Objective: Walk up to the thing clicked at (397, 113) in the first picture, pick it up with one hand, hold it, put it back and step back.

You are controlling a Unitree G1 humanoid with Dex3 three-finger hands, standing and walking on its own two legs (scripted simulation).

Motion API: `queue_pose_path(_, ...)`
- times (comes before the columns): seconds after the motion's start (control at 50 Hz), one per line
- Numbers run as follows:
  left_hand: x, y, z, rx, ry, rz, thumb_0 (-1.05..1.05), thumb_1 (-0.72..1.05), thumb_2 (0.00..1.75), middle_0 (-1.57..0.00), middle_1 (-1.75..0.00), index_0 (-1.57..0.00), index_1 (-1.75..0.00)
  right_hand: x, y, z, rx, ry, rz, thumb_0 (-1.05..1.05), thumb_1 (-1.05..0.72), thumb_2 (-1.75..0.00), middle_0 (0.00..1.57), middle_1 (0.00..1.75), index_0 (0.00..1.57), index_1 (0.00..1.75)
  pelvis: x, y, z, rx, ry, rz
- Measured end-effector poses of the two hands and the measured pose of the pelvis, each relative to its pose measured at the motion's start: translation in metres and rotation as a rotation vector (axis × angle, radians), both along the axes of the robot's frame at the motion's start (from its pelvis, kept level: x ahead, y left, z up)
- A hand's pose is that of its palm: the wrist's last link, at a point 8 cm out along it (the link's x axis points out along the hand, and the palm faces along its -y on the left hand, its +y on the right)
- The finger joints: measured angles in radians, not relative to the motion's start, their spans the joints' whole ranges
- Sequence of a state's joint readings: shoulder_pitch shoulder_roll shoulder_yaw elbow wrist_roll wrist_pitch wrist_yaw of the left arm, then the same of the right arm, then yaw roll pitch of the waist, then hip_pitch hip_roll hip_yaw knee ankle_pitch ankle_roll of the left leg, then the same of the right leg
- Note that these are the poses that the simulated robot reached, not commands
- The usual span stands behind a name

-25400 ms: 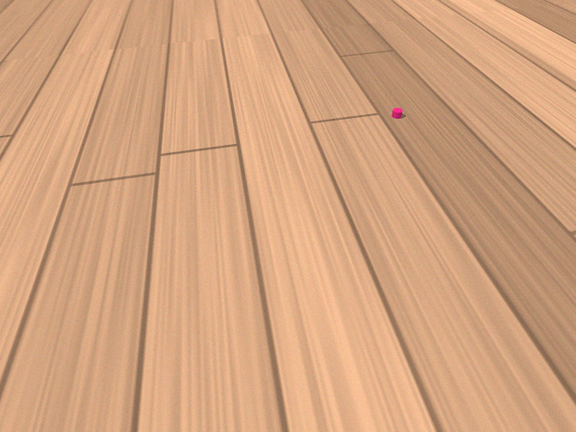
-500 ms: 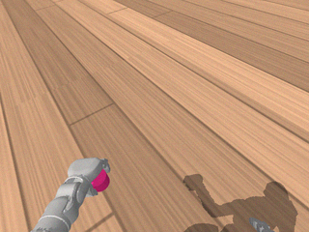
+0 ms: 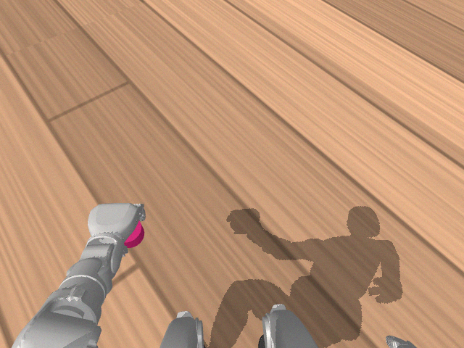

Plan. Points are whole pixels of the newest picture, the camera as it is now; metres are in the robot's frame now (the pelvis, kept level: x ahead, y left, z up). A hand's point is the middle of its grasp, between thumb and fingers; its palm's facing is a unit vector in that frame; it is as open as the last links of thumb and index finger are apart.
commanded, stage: crouch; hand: left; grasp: from above
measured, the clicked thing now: (128, 231) +0.39 +0.22 -0.14
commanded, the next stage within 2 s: lower in 1.40 s
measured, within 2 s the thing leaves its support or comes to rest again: neither
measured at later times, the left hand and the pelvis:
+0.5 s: hand (146, 254) +0.40 +0.23 -0.35, palm faces -0.46 +0.00 -0.89, open 8.5 cm; pelvis -0.04 +0.01 -0.19, yaw -1 degrees
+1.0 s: hand (152, 255) +0.42 +0.23 -0.44, palm faces -0.46 -0.01 -0.89, open 8.4 cm; pelvis -0.05 +0.00 -0.27, yaw -3 degrees
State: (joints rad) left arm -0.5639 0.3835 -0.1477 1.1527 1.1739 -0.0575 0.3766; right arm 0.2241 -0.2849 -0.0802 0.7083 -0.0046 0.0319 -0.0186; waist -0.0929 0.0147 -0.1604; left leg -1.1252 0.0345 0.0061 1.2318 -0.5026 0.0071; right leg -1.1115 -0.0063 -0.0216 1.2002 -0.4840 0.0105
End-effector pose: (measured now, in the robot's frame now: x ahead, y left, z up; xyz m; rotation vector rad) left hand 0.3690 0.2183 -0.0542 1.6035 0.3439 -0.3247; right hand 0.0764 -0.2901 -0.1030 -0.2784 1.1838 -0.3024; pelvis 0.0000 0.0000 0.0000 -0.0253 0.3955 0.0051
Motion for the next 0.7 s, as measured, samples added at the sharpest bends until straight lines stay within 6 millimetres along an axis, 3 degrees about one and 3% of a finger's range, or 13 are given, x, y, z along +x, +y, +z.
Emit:
queue_pose_path(0.16,0.021,0.003,-0.085,0.003,-0.009,0.047,0.04,0.28,0.39,-0.86,-0.62,-0.72,-0.49,-0.054,0.012,-0.082,0.004,0.108,-0.038,0.01,-0.90,-0.90,0.20,0.30,0.20,0.30,-0.022,0.006,-0.075,-0.014,0.132,-0.002)
queue_pose_path(0.28,0.023,0.006,-0.143,-0.005,0.035,0.060,0.04,0.27,0.40,-0.87,-0.62,-0.73,-0.49,-0.074,0.030,-0.135,0.042,0.153,-0.036,0.01,-0.90,-0.90,0.20,0.30,0.20,0.30,-0.035,0.009,-0.121,-0.023,0.187,0.000)
queue_pose_path(0.5,0.035,0.007,-0.236,-0.044,0.054,0.033,0.04,0.26,0.40,-0.90,-0.59,-0.75,-0.47,-0.071,0.030,-0.198,0.039,0.174,0.040,0.01,-0.90,-0.90,0.21,0.30,0.20,0.30,-0.042,0.006,-0.189,-0.040,0.259,0.005)
queue_pose_path(0.7,0.052,0.009,-0.284,-0.042,0.039,0.057,0.04,0.24,0.41,-0.92,-0.57,-0.77,-0.46,-0.063,0.013,-0.228,0.022,0.198,0.092,0.00,-0.91,-0.90,0.20,0.30,0.20,0.30,-0.039,0.001,-0.226,-0.046,0.281,-0.004)
